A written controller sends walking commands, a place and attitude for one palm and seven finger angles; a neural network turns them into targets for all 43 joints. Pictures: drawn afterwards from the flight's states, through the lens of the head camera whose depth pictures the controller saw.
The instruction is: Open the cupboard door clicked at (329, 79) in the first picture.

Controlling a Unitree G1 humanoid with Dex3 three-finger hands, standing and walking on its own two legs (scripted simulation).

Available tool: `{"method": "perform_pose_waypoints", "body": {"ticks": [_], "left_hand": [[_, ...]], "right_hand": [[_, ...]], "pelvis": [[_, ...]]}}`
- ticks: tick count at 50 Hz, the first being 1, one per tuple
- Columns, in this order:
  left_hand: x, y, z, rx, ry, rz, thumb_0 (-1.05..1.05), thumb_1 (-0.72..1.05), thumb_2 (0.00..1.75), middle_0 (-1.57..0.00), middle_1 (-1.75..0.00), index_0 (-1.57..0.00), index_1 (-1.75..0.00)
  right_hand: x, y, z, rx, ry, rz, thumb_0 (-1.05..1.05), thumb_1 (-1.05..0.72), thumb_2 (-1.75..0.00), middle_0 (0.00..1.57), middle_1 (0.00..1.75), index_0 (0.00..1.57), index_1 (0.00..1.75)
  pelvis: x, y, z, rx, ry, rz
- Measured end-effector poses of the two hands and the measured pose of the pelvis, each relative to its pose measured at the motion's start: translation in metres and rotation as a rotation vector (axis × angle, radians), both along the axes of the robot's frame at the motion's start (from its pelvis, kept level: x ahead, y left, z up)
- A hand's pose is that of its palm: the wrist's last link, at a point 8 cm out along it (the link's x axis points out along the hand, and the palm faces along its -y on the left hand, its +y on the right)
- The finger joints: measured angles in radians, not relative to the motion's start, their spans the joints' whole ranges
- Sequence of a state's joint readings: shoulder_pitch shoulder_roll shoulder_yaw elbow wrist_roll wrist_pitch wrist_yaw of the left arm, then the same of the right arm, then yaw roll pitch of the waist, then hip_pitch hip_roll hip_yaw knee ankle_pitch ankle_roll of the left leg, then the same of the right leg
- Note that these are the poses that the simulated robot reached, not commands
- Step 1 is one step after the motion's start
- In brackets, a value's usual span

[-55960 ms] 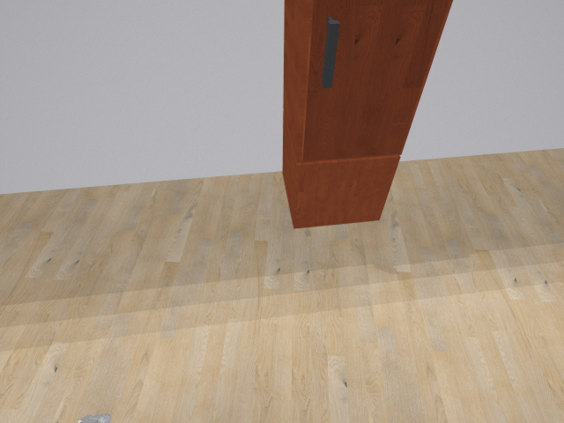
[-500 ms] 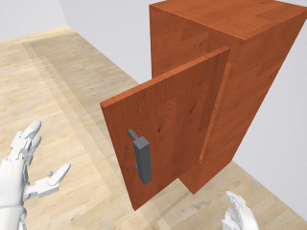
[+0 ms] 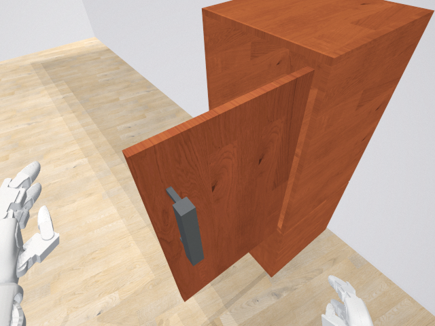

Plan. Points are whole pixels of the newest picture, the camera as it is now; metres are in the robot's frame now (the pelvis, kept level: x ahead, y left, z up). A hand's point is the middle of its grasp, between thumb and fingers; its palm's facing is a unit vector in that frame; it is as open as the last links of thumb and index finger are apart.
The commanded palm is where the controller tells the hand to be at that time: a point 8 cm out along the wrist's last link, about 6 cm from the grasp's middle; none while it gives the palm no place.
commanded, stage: draw the hand back to the body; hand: left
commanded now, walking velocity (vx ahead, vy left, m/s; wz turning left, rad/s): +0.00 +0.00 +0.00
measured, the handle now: (184, 227) +0.27 +0.10 +0.06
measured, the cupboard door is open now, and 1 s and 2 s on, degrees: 89 89 89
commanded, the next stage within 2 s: step back with the hand held close in 0.04 s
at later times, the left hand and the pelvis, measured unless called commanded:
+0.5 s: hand (40, 250) +0.17 +0.27 +0.14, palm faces +0.30 -0.80 -0.51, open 7.4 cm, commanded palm +0.11 +0.32 +0.17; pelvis -0.04 +0.02 +0.00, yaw -2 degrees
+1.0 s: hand out of the picture +0.07 +0.32 +0.15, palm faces +0.44 -0.78 -0.43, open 7.4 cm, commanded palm +0.00 +0.36 +0.17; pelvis -0.13 +0.06 -0.02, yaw +1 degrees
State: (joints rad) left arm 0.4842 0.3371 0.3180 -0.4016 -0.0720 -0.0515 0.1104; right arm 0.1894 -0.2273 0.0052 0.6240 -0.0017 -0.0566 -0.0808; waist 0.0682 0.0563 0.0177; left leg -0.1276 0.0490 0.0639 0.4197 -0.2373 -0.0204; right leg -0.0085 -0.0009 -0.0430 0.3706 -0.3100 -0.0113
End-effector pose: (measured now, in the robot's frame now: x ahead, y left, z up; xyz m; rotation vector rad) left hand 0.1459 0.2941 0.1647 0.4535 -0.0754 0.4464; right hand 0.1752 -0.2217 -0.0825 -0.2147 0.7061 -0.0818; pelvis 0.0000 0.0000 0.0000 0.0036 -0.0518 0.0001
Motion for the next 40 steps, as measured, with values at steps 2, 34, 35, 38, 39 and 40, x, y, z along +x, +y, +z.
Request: {"method": "perform_pose_waypoints", "body": {"ticks": [2,34,35,38,39,40], "left_hand": [[-0.001,-0.001,0.001,0.004,-0.004,0.002,0.01,0.88,0.89,-0.21,-0.30,-0.21,-0.30],[-0.052,0.035,0.010,0.157,-0.036,-0.138,0.01,0.89,0.89,-0.21,-0.30,-0.22,-0.30],[-0.058,0.037,0.011,0.165,-0.044,-0.132,0.01,0.89,0.89,-0.21,-0.30,-0.22,-0.30],[-0.076,0.041,0.012,0.183,-0.060,-0.104,0.01,0.89,0.89,-0.21,-0.30,-0.22,-0.30],[-0.083,0.042,0.011,0.185,-0.063,-0.092,0.01,0.89,0.89,-0.21,-0.30,-0.22,-0.30],[-0.089,0.043,0.011,0.183,-0.066,-0.081,0.01,0.89,0.89,-0.21,-0.30,-0.22,-0.30]], "right_hand": [[-0.001,-0.001,-0.001,0.002,0.000,-0.003,0.01,-0.90,-0.90,0.20,0.30,0.20,0.30],[-0.093,0.019,0.007,-0.049,0.039,-0.109,0.01,-0.90,-0.90,0.20,0.30,0.20,0.30],[-0.098,0.021,0.005,-0.044,0.036,-0.104,0.01,-0.90,-0.90,0.20,0.30,0.20,0.30],[-0.111,0.028,-0.003,-0.030,0.036,-0.082,0.01,-0.90,-0.90,0.20,0.30,0.20,0.30],[-0.115,0.030,-0.005,-0.025,0.039,-0.075,0.01,-0.90,-0.90,0.20,0.30,0.20,0.30],[-0.119,0.032,-0.008,-0.021,0.045,-0.068,0.01,-0.90,-0.90,0.20,0.30,0.21,0.30]], "pelvis": [[-0.001,-0.001,0.000,0.000,-0.001,0.000],[-0.079,0.037,-0.008,-0.028,0.053,-0.020],[-0.084,0.038,-0.009,-0.029,0.052,-0.016],[-0.096,0.039,-0.013,-0.034,0.047,0.005],[-0.100,0.039,-0.014,-0.037,0.045,0.011],[-0.103,0.039,-0.015,-0.039,0.044,0.015]]}}
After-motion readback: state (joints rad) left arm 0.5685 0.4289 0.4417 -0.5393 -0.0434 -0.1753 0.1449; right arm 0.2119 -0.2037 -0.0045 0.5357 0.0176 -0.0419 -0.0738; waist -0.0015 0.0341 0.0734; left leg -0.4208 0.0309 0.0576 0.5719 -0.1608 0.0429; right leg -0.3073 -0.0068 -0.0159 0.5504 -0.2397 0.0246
